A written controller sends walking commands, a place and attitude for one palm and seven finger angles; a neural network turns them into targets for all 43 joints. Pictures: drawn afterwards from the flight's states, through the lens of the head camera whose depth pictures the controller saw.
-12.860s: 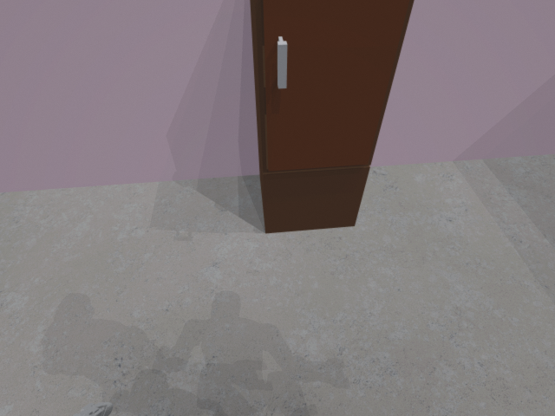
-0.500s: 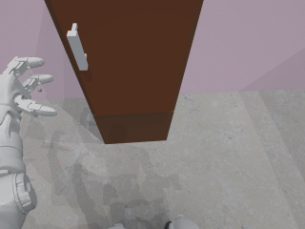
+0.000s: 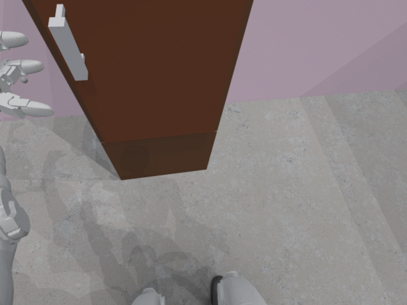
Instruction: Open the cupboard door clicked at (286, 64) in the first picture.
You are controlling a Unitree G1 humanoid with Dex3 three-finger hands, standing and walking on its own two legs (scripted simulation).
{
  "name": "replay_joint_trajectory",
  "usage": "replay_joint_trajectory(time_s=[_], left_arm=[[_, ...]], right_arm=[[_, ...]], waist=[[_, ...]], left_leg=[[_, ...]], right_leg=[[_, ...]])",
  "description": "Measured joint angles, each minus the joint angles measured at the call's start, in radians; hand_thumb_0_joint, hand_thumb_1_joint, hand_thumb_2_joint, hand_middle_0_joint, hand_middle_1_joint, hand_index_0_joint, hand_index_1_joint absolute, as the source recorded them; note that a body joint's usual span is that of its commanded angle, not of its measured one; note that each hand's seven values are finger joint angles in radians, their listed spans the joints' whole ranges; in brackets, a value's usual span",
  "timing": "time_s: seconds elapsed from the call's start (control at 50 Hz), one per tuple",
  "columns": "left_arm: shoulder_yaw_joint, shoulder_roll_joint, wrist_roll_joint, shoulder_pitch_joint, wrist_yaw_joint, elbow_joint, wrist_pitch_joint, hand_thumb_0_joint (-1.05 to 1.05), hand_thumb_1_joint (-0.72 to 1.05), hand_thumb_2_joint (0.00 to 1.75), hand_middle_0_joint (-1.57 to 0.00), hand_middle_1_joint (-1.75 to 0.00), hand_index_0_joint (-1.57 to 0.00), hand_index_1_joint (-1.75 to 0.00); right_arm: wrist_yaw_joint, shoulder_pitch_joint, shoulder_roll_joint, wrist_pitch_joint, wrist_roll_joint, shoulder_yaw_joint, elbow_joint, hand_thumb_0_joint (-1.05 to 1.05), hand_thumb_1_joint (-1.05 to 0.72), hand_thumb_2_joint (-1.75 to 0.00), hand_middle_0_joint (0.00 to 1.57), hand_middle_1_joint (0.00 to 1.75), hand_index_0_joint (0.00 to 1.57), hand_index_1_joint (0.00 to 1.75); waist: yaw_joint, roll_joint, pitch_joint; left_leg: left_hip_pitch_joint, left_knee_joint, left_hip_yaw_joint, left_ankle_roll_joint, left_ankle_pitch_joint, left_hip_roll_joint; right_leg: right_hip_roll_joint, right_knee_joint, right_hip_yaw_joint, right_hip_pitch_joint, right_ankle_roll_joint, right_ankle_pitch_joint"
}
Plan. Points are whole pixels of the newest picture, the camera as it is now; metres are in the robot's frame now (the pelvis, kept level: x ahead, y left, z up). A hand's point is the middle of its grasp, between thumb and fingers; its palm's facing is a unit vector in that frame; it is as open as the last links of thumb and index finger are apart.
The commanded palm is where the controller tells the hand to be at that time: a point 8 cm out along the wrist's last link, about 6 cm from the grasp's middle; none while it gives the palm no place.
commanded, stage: move the hooked fingers beside the handle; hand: left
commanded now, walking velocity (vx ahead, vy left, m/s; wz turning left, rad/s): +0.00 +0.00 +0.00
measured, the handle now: (71, 44) +0.59 +0.22 +0.10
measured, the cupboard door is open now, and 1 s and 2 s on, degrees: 0 0 0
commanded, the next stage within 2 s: slide the fingers in behind the handle in 1.08 s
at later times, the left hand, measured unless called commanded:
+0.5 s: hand (35, 58) +0.55 +0.27 +0.10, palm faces +0.07 -1.00 -0.01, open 14.0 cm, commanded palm +0.52 +0.32 +0.10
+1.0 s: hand (30, 66) +0.54 +0.28 +0.10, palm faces +0.08 -1.00 +0.00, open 14.0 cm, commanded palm +0.52 +0.32 +0.10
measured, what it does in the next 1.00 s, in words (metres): stands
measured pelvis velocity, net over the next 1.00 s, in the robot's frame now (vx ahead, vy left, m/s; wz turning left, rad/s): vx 0.02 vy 0.00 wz -0.01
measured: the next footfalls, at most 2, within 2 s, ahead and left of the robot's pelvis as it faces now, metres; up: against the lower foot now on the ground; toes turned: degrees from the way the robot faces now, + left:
none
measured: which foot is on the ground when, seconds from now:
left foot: down 0.00-1.00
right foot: down 0.00-1.00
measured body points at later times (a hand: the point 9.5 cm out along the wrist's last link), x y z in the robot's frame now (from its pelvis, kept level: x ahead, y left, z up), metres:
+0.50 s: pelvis +0.01 +0.00 +0.00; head +0.17 +0.02 +0.41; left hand +0.54 +0.33 +0.11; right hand -0.04 -0.27 -0.10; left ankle -0.04 +0.11 -0.70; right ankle +0.03 -0.14 -0.70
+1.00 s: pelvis +0.02 +0.00 -0.01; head +0.17 +0.04 +0.42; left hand +0.53 +0.34 +0.10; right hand +0.01 -0.27 -0.10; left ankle -0.04 +0.11 -0.70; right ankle +0.03 -0.14 -0.70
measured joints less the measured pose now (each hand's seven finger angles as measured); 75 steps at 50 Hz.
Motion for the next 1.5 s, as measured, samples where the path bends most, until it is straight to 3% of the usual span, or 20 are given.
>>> replay_joint_trajectory(time_s=[0.4, 0.6, 0.82, 1.02, 1.26, 1.5], left_arm=[[0.022, 0.125, 0.067, -0.158, 0.015, 0.087, 0.021, -0.01, -0.5, 0.31, -0.3, -1.2, -0.3, -1.2], [0.082, 0.124, 0.058, -0.076, 0.003, 0.031, 0.024, -0.01, -0.5, 0.31, -0.3, -1.2, -0.3, -1.2], [0.02, 0.075, 0.014, -0.061, -0.022, 0.002, 0.025, -0.01, -0.5, 0.3, -0.3, -1.2, -0.29, -1.2], [0.031, 0.069, 0.045, -0.076, 0.015, 0.017, 0.011, -0.01, -0.5, 0.3, -0.3, -1.2, -0.3, -1.2], [0.021, 0.082, 0.033, -0.079, 0.008, 0.024, 0.013, -0.01, -0.5, 0.3, -0.3, -1.2, -0.3, -1.2], [0.019, 0.054, 0.033, -0.077, 0.032, 0.018, 0.007, -0.01, -0.5, 0.3, -0.3, -1.2, -0.3, -1.2]], right_arm=[[0.013, 0.038, -0.005, 0.055, -0.018, 0.014, -0.027, 0.0, -0.9, -0.9, 0.2, 0.3, 0.2, 0.3], [0.03, 0.052, -0.003, 0.079, -0.015, 0.009, -0.051, 0.0, -0.9, -0.9, 0.2, 0.3, 0.2, 0.3], [0.033, 0.021, -0.001, 0.086, -0.012, 0.003, -0.036, 0.0, -0.9, -0.9, 0.2, 0.3, 0.2, 0.3], [0.03, -0.015, 0.003, 0.072, -0.016, 0.007, -0.057, 0.0, -0.9, -0.9, 0.2, 0.3, 0.2, 0.3], [0.031, 0.022, 0.009, 0.077, -0.012, 0.015, -0.038, 0.0, -0.9, -0.9, 0.2, 0.3, 0.2, 0.3], [0.031, 0.034, 0.001, 0.072, -0.016, 0.006, -0.029, 0.0, -0.9, -0.9, 0.2, 0.3, 0.2, 0.3]], waist=[[-0.066, 0.015, 0.006], [-0.057, 0.015, 0.005], [-0.026, 0.013, -0.008], [-0.042, 0.012, -0.009], [-0.041, 0.017, -0.004], [-0.05, 0.013, -0.006]], left_leg=[[-0.089, 0.028, -0.007, -0.002, -0.015, 0.015], [-0.082, 0.024, 0.001, -0.002, -0.026, 0.026], [-0.064, 0.024, -0.022, -0.003, -0.031, 0.019], [-0.079, 0.045, -0.022, -0.002, -0.036, 0.018], [-0.083, 0.044, -0.017, 0.0, -0.03, 0.017], [-0.086, 0.049, -0.014, 0.001, -0.027, 0.018]], right_leg=[[0.015, 0.004, -0.006, -0.079, -0.001, -0.001], [0.026, -0.002, 0.002, -0.077, -0.002, -0.007], [0.019, -0.008, -0.019, -0.045, 0.0, -0.018], [0.019, 0.011, -0.017, -0.061, 0.0, -0.02], [0.018, 0.011, -0.011, -0.066, 0.001, -0.013], [0.02, 0.012, -0.007, -0.071, 0.002, -0.006]])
